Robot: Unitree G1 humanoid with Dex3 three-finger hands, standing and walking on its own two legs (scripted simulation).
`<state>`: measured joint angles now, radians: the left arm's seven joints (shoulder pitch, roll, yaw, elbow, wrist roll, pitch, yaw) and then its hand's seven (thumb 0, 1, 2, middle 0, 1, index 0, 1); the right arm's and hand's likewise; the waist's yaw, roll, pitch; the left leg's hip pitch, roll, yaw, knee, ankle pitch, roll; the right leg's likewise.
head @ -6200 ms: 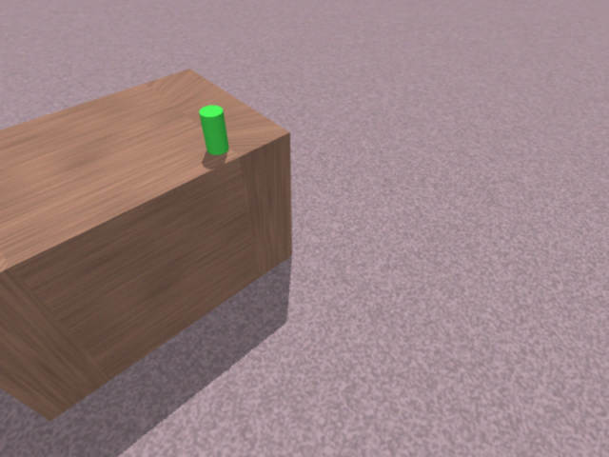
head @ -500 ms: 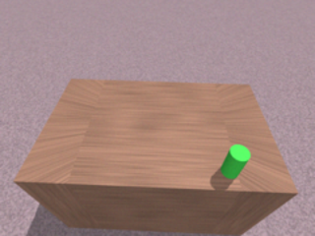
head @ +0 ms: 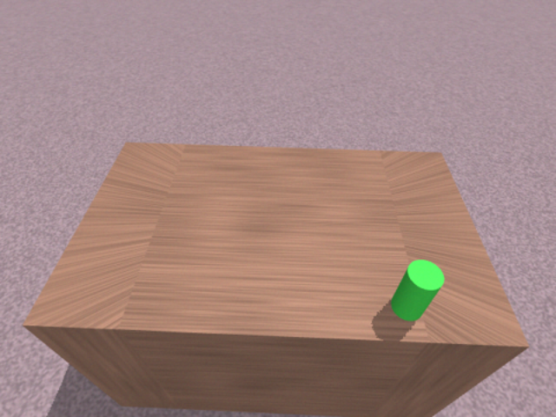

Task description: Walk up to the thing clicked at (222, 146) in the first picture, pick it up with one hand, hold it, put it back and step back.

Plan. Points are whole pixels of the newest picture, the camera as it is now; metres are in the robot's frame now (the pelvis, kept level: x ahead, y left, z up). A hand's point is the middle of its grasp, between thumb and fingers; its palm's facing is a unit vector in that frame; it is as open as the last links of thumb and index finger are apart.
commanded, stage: stand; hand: right
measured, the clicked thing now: (415, 291) +0.40 -0.25 -0.12
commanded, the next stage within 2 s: go down in 0.38 s
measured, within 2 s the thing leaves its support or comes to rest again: neither
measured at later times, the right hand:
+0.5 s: hand out of the picture +0.07 -0.25 -0.16, palm faces -0.01 +0.94 -0.34, open 7.3 cm
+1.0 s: hand out of the picture +0.14 -0.28 -0.14, palm faces +0.10 +0.93 -0.35, open 16.2 cm
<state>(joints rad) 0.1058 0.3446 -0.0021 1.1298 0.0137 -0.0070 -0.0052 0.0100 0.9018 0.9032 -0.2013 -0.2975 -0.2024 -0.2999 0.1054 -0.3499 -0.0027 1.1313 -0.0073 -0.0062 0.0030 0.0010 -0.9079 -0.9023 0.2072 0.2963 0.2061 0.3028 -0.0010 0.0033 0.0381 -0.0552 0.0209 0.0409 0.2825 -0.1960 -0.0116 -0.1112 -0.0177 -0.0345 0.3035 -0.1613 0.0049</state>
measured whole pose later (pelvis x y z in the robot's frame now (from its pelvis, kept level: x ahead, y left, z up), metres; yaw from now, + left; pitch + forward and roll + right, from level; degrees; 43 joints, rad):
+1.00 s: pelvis -0.01 +0.00 -0.02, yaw +0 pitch +6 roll +1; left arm 0.22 0.28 0.08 0.66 -0.03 -0.07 0.04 0.01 -0.24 0.12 -0.06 -0.05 -0.06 -0.05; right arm 0.13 -0.40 -0.19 0.69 0.00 0.26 0.08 0.00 0.27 -0.15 0.04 0.06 0.05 0.07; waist 0.02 -0.02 -0.03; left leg -0.39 0.01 0.05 0.61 -0.33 0.00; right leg -0.46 -0.04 -0.01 0.64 -0.30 0.01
